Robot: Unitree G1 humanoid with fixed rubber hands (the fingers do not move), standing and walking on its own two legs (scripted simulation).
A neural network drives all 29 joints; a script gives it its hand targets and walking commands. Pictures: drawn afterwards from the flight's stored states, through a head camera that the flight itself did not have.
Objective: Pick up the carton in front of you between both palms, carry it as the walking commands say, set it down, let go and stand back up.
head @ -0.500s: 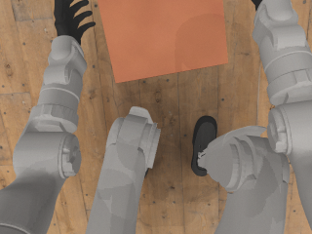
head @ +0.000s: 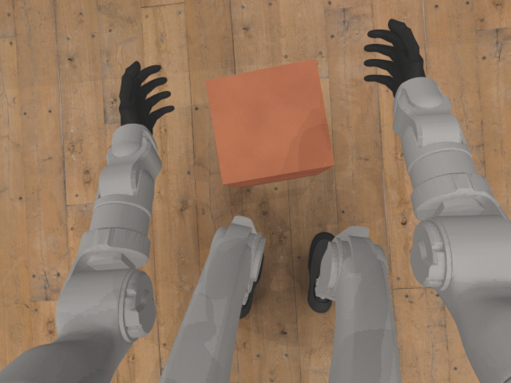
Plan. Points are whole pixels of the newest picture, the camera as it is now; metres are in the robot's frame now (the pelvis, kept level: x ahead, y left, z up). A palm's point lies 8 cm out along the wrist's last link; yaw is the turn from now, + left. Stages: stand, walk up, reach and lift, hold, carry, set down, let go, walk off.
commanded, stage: set down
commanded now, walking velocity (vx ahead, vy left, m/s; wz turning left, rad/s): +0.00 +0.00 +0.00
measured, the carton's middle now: (270, 135) +0.48 +0.05 -0.37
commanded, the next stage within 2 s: let go in 0.42 s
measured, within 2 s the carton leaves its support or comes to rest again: neither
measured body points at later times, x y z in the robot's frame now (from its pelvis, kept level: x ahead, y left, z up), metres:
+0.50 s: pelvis +0.04 -0.03 +0.13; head +0.29 -0.04 +0.50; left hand +0.44 +0.24 +0.04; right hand +0.54 -0.15 +0.03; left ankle +0.08 +0.09 -0.46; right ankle +0.12 -0.11 -0.46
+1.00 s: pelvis +0.10 +0.00 +0.25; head +0.23 -0.02 +0.68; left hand +0.33 +0.23 +0.16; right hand +0.36 -0.21 +0.14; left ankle +0.08 +0.09 -0.46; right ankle +0.12 -0.11 -0.46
